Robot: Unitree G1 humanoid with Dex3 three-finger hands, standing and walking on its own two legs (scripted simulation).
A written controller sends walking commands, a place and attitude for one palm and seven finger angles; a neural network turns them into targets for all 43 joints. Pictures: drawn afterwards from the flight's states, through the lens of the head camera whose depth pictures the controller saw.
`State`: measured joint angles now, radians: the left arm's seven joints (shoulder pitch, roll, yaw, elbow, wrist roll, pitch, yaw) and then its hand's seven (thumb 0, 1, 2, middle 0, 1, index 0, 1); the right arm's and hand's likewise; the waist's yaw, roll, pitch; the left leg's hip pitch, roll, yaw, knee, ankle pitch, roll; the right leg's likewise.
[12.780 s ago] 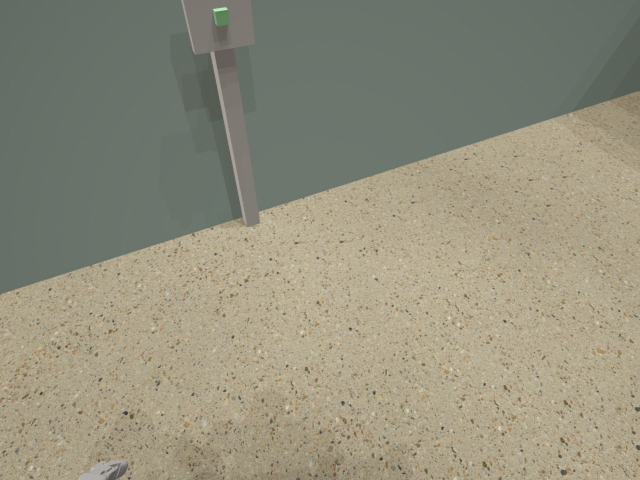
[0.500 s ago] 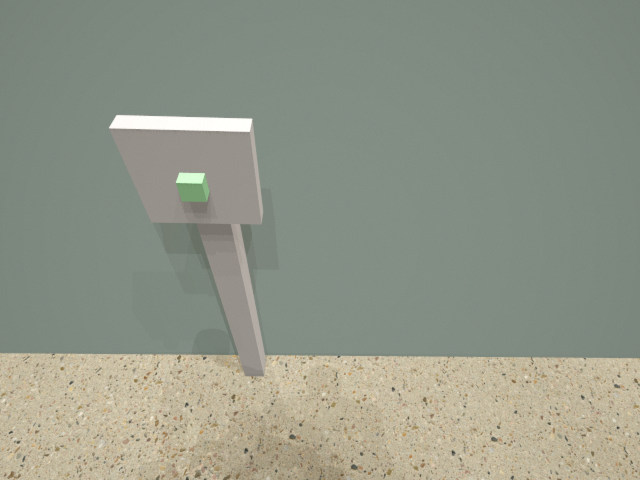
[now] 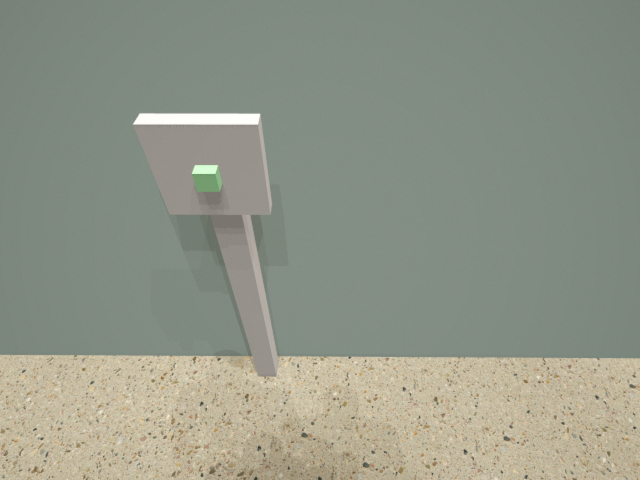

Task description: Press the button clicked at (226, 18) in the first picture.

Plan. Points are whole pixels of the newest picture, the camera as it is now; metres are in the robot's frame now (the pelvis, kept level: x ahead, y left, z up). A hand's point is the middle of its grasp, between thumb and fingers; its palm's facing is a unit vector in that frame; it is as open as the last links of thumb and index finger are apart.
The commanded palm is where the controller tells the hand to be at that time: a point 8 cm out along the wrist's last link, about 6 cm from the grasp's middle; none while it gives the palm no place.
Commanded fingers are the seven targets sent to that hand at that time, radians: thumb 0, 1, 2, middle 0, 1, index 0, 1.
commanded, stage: come to a stop and stand still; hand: left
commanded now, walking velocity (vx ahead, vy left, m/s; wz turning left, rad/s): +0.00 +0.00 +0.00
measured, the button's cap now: (208, 177) +0.53 +0.21 +0.09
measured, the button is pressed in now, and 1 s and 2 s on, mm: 0 0 0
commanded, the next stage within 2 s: look again from close up in 0.06 s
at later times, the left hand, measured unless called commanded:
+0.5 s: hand out of the picture +0.04 +0.15 -0.17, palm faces +0.01 -0.98 -0.19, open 7.3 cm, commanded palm none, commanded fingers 0.00 0.90 0.90 -0.20 -0.30 -0.20 -0.30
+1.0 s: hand (212, 374) +0.24 +0.15 +0.00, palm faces +0.18 -0.98 -0.04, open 6.7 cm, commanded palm +0.15 +0.20 -0.05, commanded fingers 0.00 0.90 0.90 -0.56 -0.69 -0.56 -0.69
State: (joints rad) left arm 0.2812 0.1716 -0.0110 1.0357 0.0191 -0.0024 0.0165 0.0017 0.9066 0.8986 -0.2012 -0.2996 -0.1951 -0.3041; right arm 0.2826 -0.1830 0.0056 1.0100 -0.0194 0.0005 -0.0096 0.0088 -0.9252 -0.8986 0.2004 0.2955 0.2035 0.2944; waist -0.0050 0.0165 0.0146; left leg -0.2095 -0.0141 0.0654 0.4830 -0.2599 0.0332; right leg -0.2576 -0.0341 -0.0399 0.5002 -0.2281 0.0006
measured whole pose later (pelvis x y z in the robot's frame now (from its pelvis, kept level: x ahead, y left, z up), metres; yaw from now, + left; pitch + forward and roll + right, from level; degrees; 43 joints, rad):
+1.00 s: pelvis +0.03 -0.03 -0.03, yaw +1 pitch +7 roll +1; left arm 0.37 0.13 0.11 0.14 -0.19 -0.37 -0.06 0.01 0.93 0.90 -0.32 -0.43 -0.32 -0.44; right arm 0.21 -0.25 -0.06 0.73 0.01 -0.26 -0.04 0.02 -0.92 -0.90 0.20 0.30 0.20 0.29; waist -0.03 0.01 -0.10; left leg -0.46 0.01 0.04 0.74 -0.40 -0.01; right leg -0.51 -0.03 -0.07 0.77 -0.39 -0.03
